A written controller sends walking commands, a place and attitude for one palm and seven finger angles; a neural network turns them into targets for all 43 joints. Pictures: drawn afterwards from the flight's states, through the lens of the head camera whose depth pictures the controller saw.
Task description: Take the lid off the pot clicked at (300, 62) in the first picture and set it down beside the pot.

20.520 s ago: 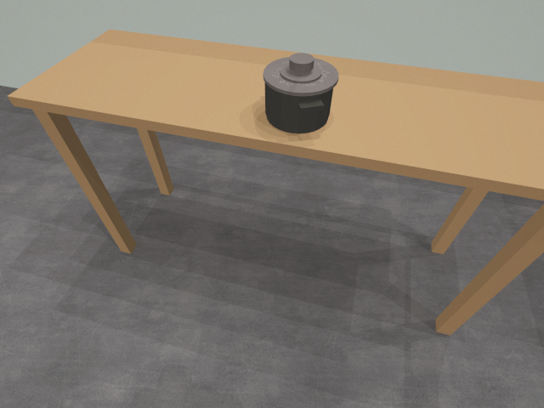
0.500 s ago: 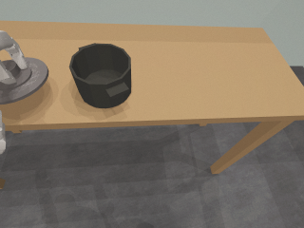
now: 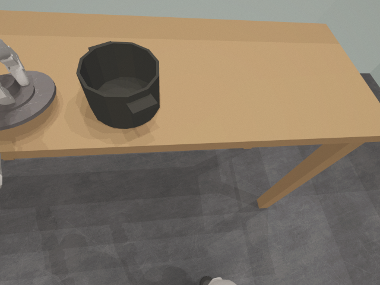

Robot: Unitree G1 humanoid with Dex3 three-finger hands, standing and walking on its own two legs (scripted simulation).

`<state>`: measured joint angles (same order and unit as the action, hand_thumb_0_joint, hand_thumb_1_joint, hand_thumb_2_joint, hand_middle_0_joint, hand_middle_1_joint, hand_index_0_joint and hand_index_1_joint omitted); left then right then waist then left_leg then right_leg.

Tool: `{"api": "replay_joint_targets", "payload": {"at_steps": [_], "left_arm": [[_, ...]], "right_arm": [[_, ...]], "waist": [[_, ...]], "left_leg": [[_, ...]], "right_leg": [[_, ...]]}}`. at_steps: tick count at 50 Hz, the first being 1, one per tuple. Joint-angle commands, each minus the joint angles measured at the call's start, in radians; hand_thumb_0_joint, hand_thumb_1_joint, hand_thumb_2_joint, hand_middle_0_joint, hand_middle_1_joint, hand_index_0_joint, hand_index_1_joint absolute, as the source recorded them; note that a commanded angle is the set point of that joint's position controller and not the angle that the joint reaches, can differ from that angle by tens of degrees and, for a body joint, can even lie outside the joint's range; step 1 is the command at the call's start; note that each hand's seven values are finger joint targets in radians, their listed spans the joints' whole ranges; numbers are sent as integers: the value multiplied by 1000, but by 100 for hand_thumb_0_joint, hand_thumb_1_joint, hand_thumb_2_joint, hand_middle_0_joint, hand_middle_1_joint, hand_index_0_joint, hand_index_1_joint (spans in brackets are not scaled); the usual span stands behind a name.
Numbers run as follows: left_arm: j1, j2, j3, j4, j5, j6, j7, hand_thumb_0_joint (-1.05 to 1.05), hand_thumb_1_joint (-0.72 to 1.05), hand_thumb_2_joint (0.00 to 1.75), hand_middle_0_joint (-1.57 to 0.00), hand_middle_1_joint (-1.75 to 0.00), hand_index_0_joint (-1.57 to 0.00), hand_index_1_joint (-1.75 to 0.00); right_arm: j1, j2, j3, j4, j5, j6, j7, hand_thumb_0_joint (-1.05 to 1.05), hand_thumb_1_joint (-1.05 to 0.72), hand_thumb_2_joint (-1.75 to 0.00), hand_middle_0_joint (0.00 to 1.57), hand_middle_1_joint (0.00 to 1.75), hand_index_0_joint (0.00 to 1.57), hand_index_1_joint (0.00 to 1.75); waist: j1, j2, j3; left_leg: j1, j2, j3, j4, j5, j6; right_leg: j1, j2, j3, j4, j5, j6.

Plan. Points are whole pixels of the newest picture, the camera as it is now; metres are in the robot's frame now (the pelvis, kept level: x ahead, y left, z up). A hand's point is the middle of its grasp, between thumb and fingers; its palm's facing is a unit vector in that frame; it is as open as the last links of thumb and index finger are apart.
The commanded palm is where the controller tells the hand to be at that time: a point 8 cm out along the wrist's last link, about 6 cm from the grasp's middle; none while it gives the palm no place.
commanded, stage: lower the lid onto the table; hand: left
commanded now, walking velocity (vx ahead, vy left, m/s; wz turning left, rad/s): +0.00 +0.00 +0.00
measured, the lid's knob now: (2, 86) +0.51 +0.32 +0.09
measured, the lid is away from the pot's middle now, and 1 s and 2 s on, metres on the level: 0.22 0.23 0.23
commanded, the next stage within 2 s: open the fingers wide in 0.30 s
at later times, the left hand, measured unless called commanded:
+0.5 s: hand (2, 98) +0.48 +0.31 +0.09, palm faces -0.47 -0.15 -0.87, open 7.7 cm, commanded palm +0.51 +0.31 +0.15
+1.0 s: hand out of the picture +0.47 +0.32 +0.09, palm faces -0.46 -0.12 -0.88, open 8.3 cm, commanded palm +0.51 +0.31 +0.15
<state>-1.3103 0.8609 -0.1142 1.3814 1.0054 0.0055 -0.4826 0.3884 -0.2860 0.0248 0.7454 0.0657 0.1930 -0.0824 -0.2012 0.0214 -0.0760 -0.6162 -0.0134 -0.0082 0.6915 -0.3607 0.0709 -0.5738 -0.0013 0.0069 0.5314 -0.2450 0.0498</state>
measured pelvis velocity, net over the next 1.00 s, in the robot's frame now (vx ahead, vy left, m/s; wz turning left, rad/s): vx -0.01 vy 0.00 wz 0.00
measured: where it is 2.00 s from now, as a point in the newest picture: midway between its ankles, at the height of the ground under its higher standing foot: outside the picture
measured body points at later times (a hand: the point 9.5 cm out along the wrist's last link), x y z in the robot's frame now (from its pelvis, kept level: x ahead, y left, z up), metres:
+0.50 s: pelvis -0.01 +0.00 -0.01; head +0.10 +0.02 +0.43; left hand +0.50 +0.31 +0.14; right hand -0.05 -0.28 -0.12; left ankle -0.03 +0.07 -0.72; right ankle +0.00 -0.17 -0.72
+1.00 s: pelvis -0.01 +0.00 -0.01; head +0.10 +0.03 +0.43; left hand +0.49 +0.32 +0.14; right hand -0.01 -0.28 -0.12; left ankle -0.03 +0.07 -0.72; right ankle +0.00 -0.17 -0.72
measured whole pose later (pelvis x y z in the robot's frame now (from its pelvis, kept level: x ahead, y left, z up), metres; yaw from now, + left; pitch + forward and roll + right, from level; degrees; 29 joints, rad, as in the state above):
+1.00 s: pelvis -0.01 +0.00 -0.01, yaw +0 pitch +18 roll -4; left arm -1.16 0.86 -0.09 1.22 1.00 -0.16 -0.41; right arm 0.33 -0.27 0.03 0.68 0.08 0.28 -0.10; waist -0.16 0.02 -0.09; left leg -0.69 -0.01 -0.01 0.76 -0.38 0.07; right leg -0.64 0.00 0.00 0.61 -0.27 0.04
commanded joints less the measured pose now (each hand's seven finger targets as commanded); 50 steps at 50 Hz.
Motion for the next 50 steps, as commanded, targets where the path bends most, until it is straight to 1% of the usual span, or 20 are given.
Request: {"api": "replay_joint_targets", "payload": {"at_steps": [1, 3, 6, 13, 15, 17, 18, 19, 20, 21, 22, 24, 26, 29, 31, 33, 42, 45, 48, 50], "left_arm": [[-543, 274, 33, -233, 13, -15, 57, 0, 70, 91, -65, -106, -73, -113], [-516, 306, 60, -221, 13, -15, 58, 0, 70, 91, -65, -106, -73, -113], [-509, 256, 24, -199, 8, -13, 58, 0, 70, 91, -65, -106, -73, -113], [-547, 227, 3, -221, 2, -12, 60, 0, 70, 91, -65, -106, -73, -113], [-536, 241, 22, -228, 9, -19, 65, 0, 70, 91, -65, -106, -73, -113], [-491, 193, -13, -149, 6, -14, 60, 0, 70, 91, -65, -106, -73, -113], [-502, 226, 11, -166, 5, -15, 63, 0, 70, 91, -65, -106, -73, -113], [-507, 236, 20, -203, 3, -24, 65, 0, 70, 91, -65, -106, -73, -113], [-287, 257, 88, -235, 6, -36, 70, 0, 70, 91, -65, -106, -73, -113], [-254, 295, 142, -376, 10, -94, 89, 0, 69, 89, -64, -107, -72, -113], [-283, 263, 113, -407, 6, -109, 95, 0, 68, 87, -63, -107, -70, -113], [-282, 248, 105, -417, -12, -134, 98, 0, 66, 83, -60, -107, -68, -113], [-310, 334, 150, -429, -10, -151, 109, 0, 63, 79, -58, -107, -65, -113], [-306, 301, 120, -416, -10, -171, 116, 0, 60, 73, -55, -107, -62, -112], [-299, 332, 142, -400, -4, -173, 127, 0, 57, 71, -54, -106, -60, -111], [-285, 290, 106, -352, -5, -166, 130, 0, 53, 70, -52, -105, -58, -110], [-322, 293, 100, -352, -14, -169, 125, 0, 35, 67, -45, -101, -49, -104], [-342, 273, 92, -390, -12, -175, 124, 0, 30, 65, -43, -99, -46, -102], [-308, 253, 79, -336, -17, -163, 118, 0, 24, 64, -41, -97, -43, -100], [-350, 262, 91, -419, -16, -173, 120, 0, 21, 63, -40, -96, -42, -98]], "right_arm": [[169, -202, -65, -28, -6, -6, -20, 0, -90, -90, 20, 30, 20, 30], [172, -205, -63, -31, -7, -3, -21, 0, -90, -90, 20, 30, 20, 30], [167, -203, -60, -33, -4, 1, -22, 0, -90, -90, 20, 30, 20, 30], [180, -203, -63, -30, -6, 6, -25, 0, -90, -90, 20, 30, 20, 30], [183, -202, -64, -27, -9, 7, -25, 0, -90, -90, 20, 30, 20, 30], [177, -201, -55, -25, -6, 7, -26, 0, -90, -90, 20, 30, 20, 30], [179, -205, -55, -26, -7, 11, -28, 0, -90, -90, 20, 30, 20, 30], [169, -204, -49, -32, -5, 11, -30, 0, -90, -90, 20, 30, 20, 30], [175, -187, -65, -77, 0, 5, -14, 0, -90, -90, 20, 30, 20, 30], [157, -184, -71, -102, -15, 24, -17, 0, -90, -90, 20, 30, 20, 30], [138, -182, -75, -105, -18, 39, -17, 0, -90, -90, 20, 30, 20, 30], [128, -180, -74, -105, -8, 56, -22, 0, -90, -90, 20, 30, 20, 30], [119, -185, -71, -108, -6, 74, -33, 0, -90, -90, 20, 30, 20, 30], [104, -180, -64, -103, 3, 79, -38, 0, -90, -90, 20, 30, 20, 30], [106, -180, -65, -102, -1, 83, -38, 0, -90, -90, 20, 30, 20, 30], [99, -175, -60, -103, 0, 82, -38, 0, -90, -90, 20, 30, 20, 30], [98, -184, -57, -92, 2, 81, -45, 0, -90, -90, 20, 30, 20, 30], [101, -182, -65, -94, 1, 85, -40, 0, -90, -90, 20, 30, 20, 30], [101, -185, -62, -95, 3, 90, -39, 0, -90, -90, 20, 30, 20, 30], [108, -186, -70, -94, -1, 93, -34, 0, -90, -90, 20, 30, 20, 30]], "waist": [[6, 226, -496], [6, 195, -469], [1, 202, -432], [-21, 193, -451], [-10, 225, -489], [-22, 173, -389], [-21, 156, -399], [-6, 185, -430], [64, 205, -521], [61, 185, -520], [54, 206, -537], [43, 146, -455], [38, 132, -464], [43, 190, -417], [39, 181, -440], [29, 164, -398], [21, 131, -426], [30, 199, -475], [20, 136, -411], [37, 218, -488]], "left_leg": [[477, 1, -50, 1, 729, -38], [433, -2, -42, 0, 681, -30], [423, 2, -51, 2, 666, -35], [423, 9, -62, 10, 611, -30], [465, 13, -71, 29, 686, -41], [382, 8, -61, 22, 579, -33], [360, 6, -54, 20, 545, -26], [376, 3, -52, 23, 585, -30], [412, -13, -58, 36, 684, -45], [418, 8, -56, 48, 752, -52], [428, 3, -46, 50, 728, -46], [394, 4, -44, 37, 676, -35], [352, -5, -35, 25, 562, -18], [371, 3, -42, 8, 552, -32], [370, -1, -38, 15, 547, -27], [337, -5, -31, 8, 497, -22], [342, -1, -33, 10, 496, -16], [415, 5, -45, 23, 623, -37], [355, 2, -41, 18, 555, -28], [439, 7, -55, 24, 652, -45]], "right_leg": [[28, 91, -65, 2, 278, -62], [42, 89, -65, 4, 278, -62], [-3, 89, -72, 10, 246, -64], [-34, 87, -73, 17, 218, -62], [-54, 92, -76, 31, 218, -63], [-80, 91, -81, 30, 179, -65], [-55, 89, -76, 31, 188, -65], [-39, 90, -77, 42, 201, -69], [14, 96, -83, 69, 234, -78], [-8, 93, -85, 71, 250, -79], [-13, 92, -71, 62, 241, -74], [-18, 93, -75, 44, 216, -74], [12, 87, -61, 36, 197, -73], [-31, 87, -73, 35, 147, -84], [-23, 86, -64, 35, 161, -82], [-27, 83, -65, 29, 149, -82], [-19, 82, -61, 33, 162, -77], [-46, 87, -65, 39, 181, -80], [-48, 85, -66, 37, 166, -78], [-53, 90, -67, 39, 177, -82]]}}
